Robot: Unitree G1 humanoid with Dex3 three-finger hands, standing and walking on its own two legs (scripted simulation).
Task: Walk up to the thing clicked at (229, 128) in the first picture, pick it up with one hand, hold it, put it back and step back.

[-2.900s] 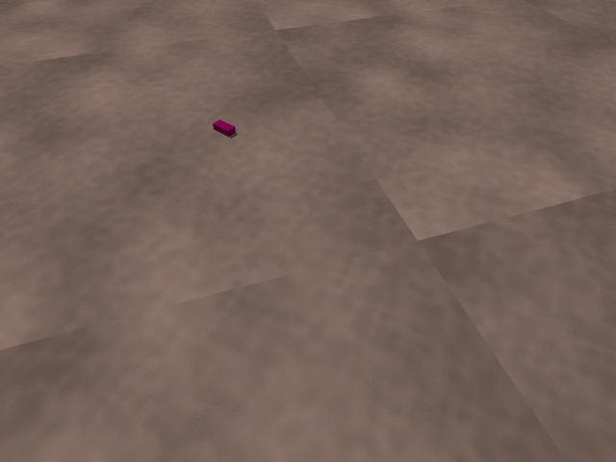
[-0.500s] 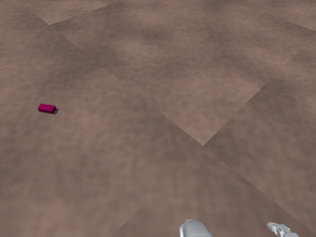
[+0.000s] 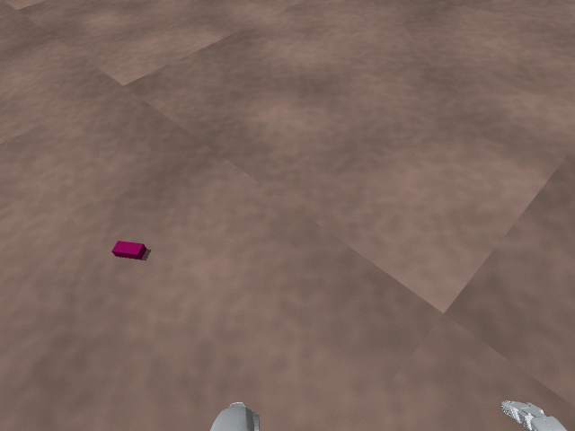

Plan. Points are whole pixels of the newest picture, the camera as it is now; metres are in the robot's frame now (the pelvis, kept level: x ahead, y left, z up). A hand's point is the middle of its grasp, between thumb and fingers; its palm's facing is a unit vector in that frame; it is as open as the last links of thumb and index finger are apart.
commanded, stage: walk up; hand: left
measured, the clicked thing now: (129, 250) +0.94 +0.75 -0.73
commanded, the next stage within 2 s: none
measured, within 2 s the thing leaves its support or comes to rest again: neither
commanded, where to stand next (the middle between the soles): +0.50 +0.56 m, yaw -11 degrees
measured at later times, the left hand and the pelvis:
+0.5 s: hand (43, 359) +0.27 +0.45 -0.12, palm faces -0.11 -0.83 -0.55, open 7.3 cm; pelvis +0.17 +0.16 -0.01, yaw -5 degrees
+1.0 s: hand out of the picture +0.42 +0.65 -0.13, palm faces -0.18 -0.83 -0.53, open 7.4 cm; pelvis +0.30 +0.35 +0.00, yaw -8 degrees
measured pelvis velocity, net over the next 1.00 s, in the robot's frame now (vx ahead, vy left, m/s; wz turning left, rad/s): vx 0.30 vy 0.35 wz -0.14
